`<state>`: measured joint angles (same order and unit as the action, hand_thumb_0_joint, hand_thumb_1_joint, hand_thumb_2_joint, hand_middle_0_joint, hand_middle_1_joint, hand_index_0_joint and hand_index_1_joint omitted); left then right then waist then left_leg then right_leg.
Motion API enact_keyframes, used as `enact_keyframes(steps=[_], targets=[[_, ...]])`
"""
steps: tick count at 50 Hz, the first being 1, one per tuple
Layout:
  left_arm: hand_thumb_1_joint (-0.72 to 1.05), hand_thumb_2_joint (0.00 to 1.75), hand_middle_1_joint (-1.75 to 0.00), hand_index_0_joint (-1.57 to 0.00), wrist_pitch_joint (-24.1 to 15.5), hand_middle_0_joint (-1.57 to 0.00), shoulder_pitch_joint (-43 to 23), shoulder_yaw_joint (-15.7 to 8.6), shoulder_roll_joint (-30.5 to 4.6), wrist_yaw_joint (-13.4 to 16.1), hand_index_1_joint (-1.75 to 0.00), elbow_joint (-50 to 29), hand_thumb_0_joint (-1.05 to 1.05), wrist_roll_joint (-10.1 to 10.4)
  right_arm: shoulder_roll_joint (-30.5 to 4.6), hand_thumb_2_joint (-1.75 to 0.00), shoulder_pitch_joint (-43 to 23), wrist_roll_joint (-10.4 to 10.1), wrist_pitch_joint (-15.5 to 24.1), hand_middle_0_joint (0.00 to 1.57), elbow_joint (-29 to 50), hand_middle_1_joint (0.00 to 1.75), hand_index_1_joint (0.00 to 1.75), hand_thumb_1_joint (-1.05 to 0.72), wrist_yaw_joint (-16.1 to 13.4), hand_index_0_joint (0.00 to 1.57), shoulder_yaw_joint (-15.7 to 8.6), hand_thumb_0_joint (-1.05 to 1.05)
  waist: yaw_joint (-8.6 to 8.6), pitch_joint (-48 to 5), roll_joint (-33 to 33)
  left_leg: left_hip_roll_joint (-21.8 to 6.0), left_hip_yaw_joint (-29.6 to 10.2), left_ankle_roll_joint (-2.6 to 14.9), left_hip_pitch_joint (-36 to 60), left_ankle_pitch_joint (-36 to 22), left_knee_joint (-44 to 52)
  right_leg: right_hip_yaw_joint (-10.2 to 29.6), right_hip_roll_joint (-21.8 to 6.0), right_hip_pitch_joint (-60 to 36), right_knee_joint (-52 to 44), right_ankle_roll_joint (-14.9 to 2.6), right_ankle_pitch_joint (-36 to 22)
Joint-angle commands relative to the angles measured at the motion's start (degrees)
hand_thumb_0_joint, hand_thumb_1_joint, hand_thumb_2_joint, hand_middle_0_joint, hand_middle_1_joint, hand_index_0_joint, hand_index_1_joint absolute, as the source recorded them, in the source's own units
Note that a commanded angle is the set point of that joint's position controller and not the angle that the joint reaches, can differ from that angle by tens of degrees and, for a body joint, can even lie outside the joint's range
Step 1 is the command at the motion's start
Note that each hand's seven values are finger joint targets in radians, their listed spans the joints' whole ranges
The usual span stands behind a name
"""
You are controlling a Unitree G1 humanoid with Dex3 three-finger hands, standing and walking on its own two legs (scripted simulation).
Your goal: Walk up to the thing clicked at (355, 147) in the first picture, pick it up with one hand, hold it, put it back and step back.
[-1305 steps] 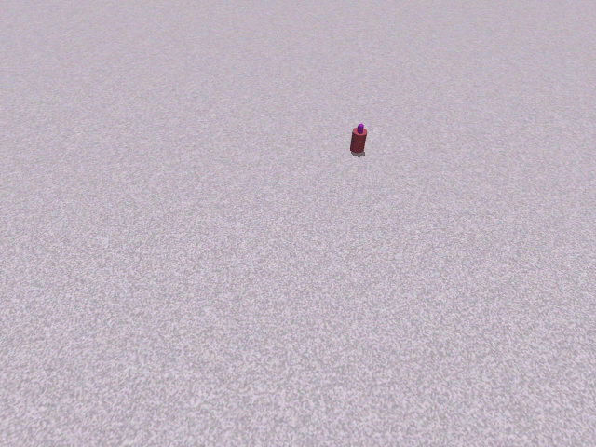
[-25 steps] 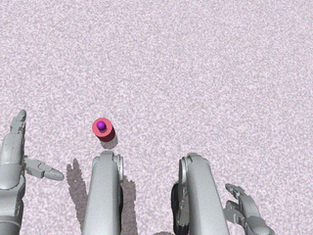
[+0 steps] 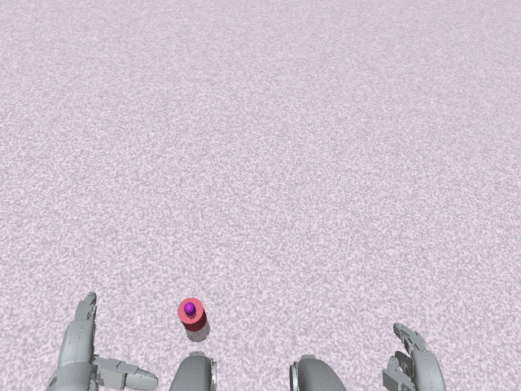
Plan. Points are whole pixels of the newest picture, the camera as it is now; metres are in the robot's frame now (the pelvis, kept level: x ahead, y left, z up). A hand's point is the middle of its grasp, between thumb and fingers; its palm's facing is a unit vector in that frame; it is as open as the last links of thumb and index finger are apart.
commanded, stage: home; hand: left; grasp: from the side
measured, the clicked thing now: (191, 313) +0.38 +0.18 -0.59
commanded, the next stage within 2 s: stand in 1.92 s
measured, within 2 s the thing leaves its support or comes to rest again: neither
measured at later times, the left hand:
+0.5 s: hand (115, 373) +0.17 +0.19 -0.01, palm faces +0.14 -0.95 -0.29, open 17.5 cm
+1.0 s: hand (121, 372) +0.17 +0.18 +0.00, palm faces +0.13 -0.95 -0.29, open 17.4 cm
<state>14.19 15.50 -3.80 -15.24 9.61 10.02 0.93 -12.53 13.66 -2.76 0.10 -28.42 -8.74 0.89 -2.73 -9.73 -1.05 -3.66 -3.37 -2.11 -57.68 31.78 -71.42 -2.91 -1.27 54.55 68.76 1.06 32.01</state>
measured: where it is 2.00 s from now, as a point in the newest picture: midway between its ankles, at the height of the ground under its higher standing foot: outside the picture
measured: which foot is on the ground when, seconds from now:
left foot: down 0.00-1.00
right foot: down 0.00-1.00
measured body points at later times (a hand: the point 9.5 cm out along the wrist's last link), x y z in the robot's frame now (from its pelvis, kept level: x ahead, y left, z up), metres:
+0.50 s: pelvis +0.01 +0.00 +0.05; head +0.03 +0.01 +0.50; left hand +0.16 +0.24 +0.01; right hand +0.19 -0.23 -0.02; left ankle +0.02 +0.14 -0.63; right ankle +0.01 -0.14 -0.63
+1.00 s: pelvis +0.00 -0.01 +0.05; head +0.02 -0.01 +0.50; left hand +0.16 +0.23 +0.02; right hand +0.17 -0.25 -0.02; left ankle +0.02 +0.14 -0.63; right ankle +0.01 -0.14 -0.63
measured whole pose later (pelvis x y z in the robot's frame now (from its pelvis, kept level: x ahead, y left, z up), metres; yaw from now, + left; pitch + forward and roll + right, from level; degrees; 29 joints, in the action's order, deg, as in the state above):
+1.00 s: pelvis +0.00 -0.01 +0.05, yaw +1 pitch +7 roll -2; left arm 15.6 26.4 0.3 -11.2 8.1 0.7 0.6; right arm -12.0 16.1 -0.4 7.0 -29.7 -10.4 1.3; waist -1.4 -6.1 -2.1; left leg -3.5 -2.5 -2.3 -36.4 25.6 -54.7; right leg -3.0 -1.3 33.6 52.5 0.8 26.1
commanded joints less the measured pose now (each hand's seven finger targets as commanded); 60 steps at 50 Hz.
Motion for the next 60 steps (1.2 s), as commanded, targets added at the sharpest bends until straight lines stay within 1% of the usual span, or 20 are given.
enact_keyframes(steps=[1, 5, 7, 11, 14, 16, 22, 25, 26, 27, 28, 31, 32, 34, 40, 41, 45, 48, 55, 60], targets=[[-0.55, 0.06, -0.05, -0.05, -0.3, -0.05, 3.9, -0.9, -5.6, 1.7, -0.05, -15.5, 0.00, -0.5, -6.6, -0.90, 0.6, 0.4, 3.7, 0.20, 8.3, 0.30, 0.30, -0.90, -2.1, 0.20, -2.9, 0.00, 0.41, -11.5, -4.4, 2.4, 2.7, 2.05, 19.7, -17.9, 15.5, -0.2, 1.7, -15.0, -15.5, -1.34, -18.3], [-0.57, 0.04, -0.05, -0.05, 1.2, -0.05, 8.6, 0.7, -4.3, 1.9, -0.05, -21.0, 0.00, -0.2, -6.0, -0.90, -0.4, 0.6, 5.0, 0.20, 9.8, 0.30, 0.30, -0.90, -2.8, 0.20, -2.4, 0.00, 1.12, -8.2, -2.4, 2.5, 2.7, 2.16, 21.9, -18.2, 18.7, -1.2, 2.1, -18.1, -18.5, -1.13, -18.4], [-0.59, 0.03, -0.05, -0.04, 1.5, -0.05, 10.2, 1.9, -2.7, 1.5, -0.05, -21.2, 0.00, -0.4, -5.7, -0.90, -0.4, 1.0, 5.7, 0.20, 9.6, 0.30, 0.30, -0.90, -3.0, 0.20, -2.1, 0.00, 0.45, -5.0, -1.2, 2.3, 2.3, 2.11, 22.1, -17.3, 20.5, -1.8, 2.4, -18.3, -19.7, -1.21, -17.2], [-0.59, 0.03, -0.05, -0.04, 1.4, -0.05, 12.0, 1.8, -2.6, 0.8, -0.05, -22.6, 0.00, -0.4, -5.8, -0.90, -1.2, 1.2, 6.7, 0.20, 10.9, 0.30, 0.30, -0.90, -2.8, 0.20, -2.1, 0.00, 0.72, -0.3, 1.1, 2.4, 2.4, 2.28, 21.8, -14.2, 23.0, -2.0, 2.4, -18.9, -22.3, -0.83, -14.2], [-0.59, 0.03, -0.05, -0.04, 0.8, -0.05, 13.1, 1.6, -2.0, 0.2, -0.05, -23.0, 0.00, -0.6, -5.9, -0.90, -0.8, 1.6, 7.4, 0.20, 10.7, 0.30, 0.30, -0.90, -2.6, 0.20, -2.4, 0.00, 1.20, -1.0, 0.9, 2.3, 2.7, 1.94, 23.2, -16.4, 23.4, -2.0, 2.4, -20.7, -22.4, -0.92, -15.8], [-0.55, 0.06, -0.05, -0.05, 0.5, -0.05, 12.1, 1.3, -2.1, 0.0, -0.05, -22.9, 0.00, -0.8, -6.0, -0.90, -0.7, 1.8, 7.8, 0.20, 10.7, 0.30, 0.30, -0.90, -2.4, 0.20, -2.5, 0.00, 0.73, -1.5, 0.9, 2.5, 3.0, 2.02, 23.7, -18.0, 22.9, -1.5, 2.2, -21.4, -22.7, -0.79, -17.6], [-0.56, 0.05, -0.05, -0.05, -0.6, -0.05, 8.3, 1.2, -2.1, -0.3, -0.05, -24.2, 0.00, -1.1, -5.9, -0.90, -1.1, 2.3, 9.0, 0.20, 10.0, 0.30, 0.30, -0.90, -2.3, 0.20, -2.3, 0.00, 0.60, -2.6, -3.1, 2.7, 3.0, 1.65, 26.1, -14.9, 24.7, -1.2, 2.1, -22.0, -23.2, -1.11, -14.9], [-0.56, 0.05, -0.05, -0.05, -0.7, -0.05, 7.8, 1.1, -2.5, -0.2, -0.05, -24.9, 0.00, -1.1, -5.8, -0.90, -1.0, 2.4, 9.4, 0.20, 9.4, 0.30, 0.30, -0.90, -2.6, 0.20, -2.4, 0.00, 0.70, -4.1, -3.4, 2.9, 3.1, 1.65, 27.0, -16.4, 24.4, -1.1, 2.1, -23.2, -23.7, -1.03, -16.3], [-0.55, 0.06, -0.05, -0.05, -0.5, -0.05, 9.3, 1.1, -2.4, -0.1, -0.05, -23.5, 0.00, -1.0, -5.8, -0.90, -1.6, 2.3, 9.6, 0.20, 9.5, 0.30, 0.30, -0.90, -2.5, 0.20, -2.2, 0.00, 1.09, -2.1, -2.6, 3.1, 3.3, 1.73, 26.3, -15.7, 24.6, -1.2, 2.1, -23.1, -24.4, -0.90, -15.9], [-0.54, 0.06, -0.05, -0.05, -0.5, -0.05, 9.2, 1.4, -1.9, -0.2, -0.05, -23.4, 0.00, -1.1, -5.7, -0.90, -1.1, 2.5, 9.7, 0.20, 9.2, 0.30, 0.30, -0.90, -2.6, 0.20, -2.2, 0.00, 0.49, -3.6, -2.3, 2.9, 3.0, 1.80, 26.8, -16.7, 24.3, -1.1, 2.1, -23.5, -24.1, -0.95, -16.8], [-0.56, 0.05, -0.05, -0.05, -0.5, -0.05, 10.7, 0.7, -2.2, -0.2, -0.05, -22.1, 0.00, -1.1, -5.8, -0.90, -1.1, 2.4, 9.7, 0.20, 9.2, 0.30, 0.30, -0.90, -2.6, 0.20, -2.2, 0.00, 1.12, -3.4, -2.2, 2.9, 3.1, 1.76, 26.8, -17.0, 24.4, -1.1, 2.2, -23.4, -24.0, -0.94, -17.0], [-0.56, 0.05, -0.05, -0.05, -0.6, -0.05, 10.7, 1.8, -1.2, -0.5, -0.05, -20.5, 0.00, -1.0, -6.2, -0.90, -2.3, 2.3, 9.6, 0.20, 9.3, 0.30, 0.30, -0.90, -2.3, 0.20, -2.3, 0.00, 0.97, -0.1, 0.0, 2.9, 2.9, 1.92, 25.0, -13.5, 25.4, -1.5, 2.3, -22.2, -25.1, -0.87, -13.5], [-0.53, 0.06, -0.06, -0.05, -0.6, -0.05, 10.6, 1.5, -1.2, -0.5, -0.06, -20.5, 0.00, -1.0, -5.9, -0.90, -1.8, 2.4, 9.8, 0.20, 9.0, 0.30, 0.30, -0.90, -2.3, 0.20, -2.3, 0.00, 1.24, -1.6, -0.5, 2.8, 2.9, 1.89, 25.5, -14.4, 25.2, -1.5, 2.3, -23.0, -24.9, -0.94, -14.3], [-0.56, 0.05, -0.05, -0.05, -1.1, -0.05, 11.1, 0.8, -1.7, -0.6, -0.05, -19.4, 0.00, -1.0, -5.7, -0.90, -2.5, 2.3, 9.6, 0.20, 9.2, 0.30, 0.30, -0.90, -2.2, 0.20, -2.1, 0.00, 1.71, -0.2, 0.3, 3.1, 3.3, 1.96, 24.5, -13.2, 25.3, -1.3, 2.1, -22.7, -25.8, -0.86, -13.0], [-0.54, 0.06, -0.06, -0.05, -1.4, -0.05, 9.0, 0.6, -2.3, -0.7, -0.06, -20.7, 0.00, -1.0, -6.0, -0.90, -2.1, 2.3, 10.1, 0.20, 8.8, 0.30, 0.30, -0.90, -2.2, 0.20, -2.3, 0.00, 0.96, -1.3, 0.0, 3.0, 3.7, 2.20, 25.6, -13.9, 25.0, -0.6, 1.9, -23.1, -25.7, -0.69, -14.3], [-0.56, 0.05, -0.05, -0.05, -1.5, -0.05, 10.1, 0.3, -2.5, -0.7, -0.05, -20.9, 0.00, -1.0, -5.6, -0.90, -2.0, 2.3, 10.0, 0.20, 8.9, 0.30, 0.30, -0.90, -2.4, 0.20, -2.2, 0.00, 1.46, -2.8, -0.3, 3.2, 3.9, 2.18, 26.1, -15.5, 24.4, -0.5, 1.8, -23.9, -25.7, -0.61, -16.0], [-0.54, 0.06, -0.06, -0.05, -1.7, -0.05, 8.6, 0.9, -2.0, -0.8, -0.06, -20.9, 0.00, -1.1, -5.8, -0.90, -1.4, 2.5, 10.1, 0.20, 8.1, 0.30, 0.30, -0.90, -2.4, 0.20, -2.5, 0.00, 0.99, -3.2, -0.8, 2.9, 3.8, 2.08, 27.0, -17.3, 24.5, -0.6, 1.9, -24.0, -25.1, -0.76, -17.7], [-0.52, 0.07, -0.06, -0.05, -1.7, -0.05, 10.1, 0.7, -2.0, -0.7, -0.06, -19.5, 0.00, -1.2, -5.6, -0.90, -1.9, 2.5, 10.2, 0.20, 8.1, 0.30, 0.30, -0.90, -2.5, 0.20, -2.4, 0.00, 1.28, -2.7, 1.0, 3.2, 4.1, 2.32, 26.3, -16.9, 24.2, -0.3, 1.6, -24.9, -26.0, -0.50, -17.7], [-0.53, 0.07, -0.06, -0.05, -1.9, -0.05, 9.0, 1.4, -1.3, -0.9, -0.06, -19.1, 0.00, -1.0, -5.8, -0.90, -2.4, 2.4, 10.5, 0.20, 7.8, 0.30, 0.30, -0.90, -2.1, 0.20, -2.3, 0.00, 1.66, 1.4, -1.2, 2.9, 3.5, 1.93, 25.4, -11.8, 26.8, -1.2, 2.0, -22.7, -26.2, -1.13, -11.7], [-0.55, 0.06, -0.06, -0.05, -2.1, -0.05, 9.4, 0.6, -1.9, -1.0, -0.06, -19.4, 0.00, -1.0, -5.8, -0.90, -2.2, 2.5, 10.6, 0.20, 7.8, 0.30, 0.30, -0.90, -2.2, 0.20, -2.4, 0.00, 1.55, -0.7, 0.3, 3.1, 4.0, 2.15, 26.3, -13.6, 25.7, -0.7, 1.8, -23.8, -26.7, -0.79, -13.8]])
